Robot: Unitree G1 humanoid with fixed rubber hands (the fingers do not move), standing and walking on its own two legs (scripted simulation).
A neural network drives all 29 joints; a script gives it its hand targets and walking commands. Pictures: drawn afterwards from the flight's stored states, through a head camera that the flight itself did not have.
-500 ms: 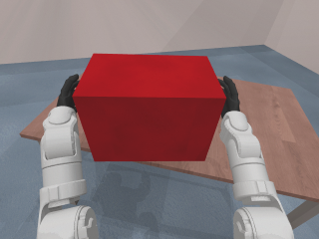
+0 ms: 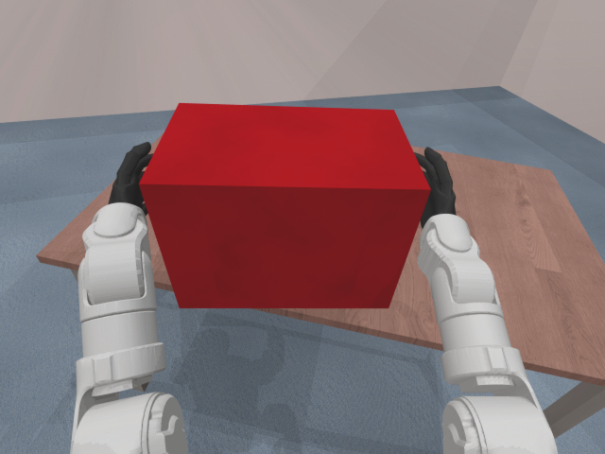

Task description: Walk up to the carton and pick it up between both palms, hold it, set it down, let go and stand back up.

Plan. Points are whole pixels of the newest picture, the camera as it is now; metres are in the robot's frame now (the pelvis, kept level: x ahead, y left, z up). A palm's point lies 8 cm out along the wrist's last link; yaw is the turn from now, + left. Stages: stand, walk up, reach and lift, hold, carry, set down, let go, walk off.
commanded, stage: set down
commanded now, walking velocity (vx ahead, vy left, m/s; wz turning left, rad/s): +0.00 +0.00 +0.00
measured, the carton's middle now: (286, 208) +0.39 +0.00 +0.15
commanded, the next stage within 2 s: none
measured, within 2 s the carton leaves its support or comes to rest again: neither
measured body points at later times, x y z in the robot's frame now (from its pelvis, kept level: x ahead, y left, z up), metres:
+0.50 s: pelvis +0.01 +0.00 +0.00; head -0.02 +0.02 +0.45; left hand +0.38 +0.19 +0.16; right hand +0.38 -0.19 +0.17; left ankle +0.01 +0.13 -0.75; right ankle +0.03 -0.12 -0.75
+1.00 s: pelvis +0.04 +0.00 +0.00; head +0.02 +0.03 +0.45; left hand +0.41 +0.19 +0.14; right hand +0.40 -0.20 +0.16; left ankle +0.01 +0.13 -0.75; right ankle +0.03 -0.12 -0.75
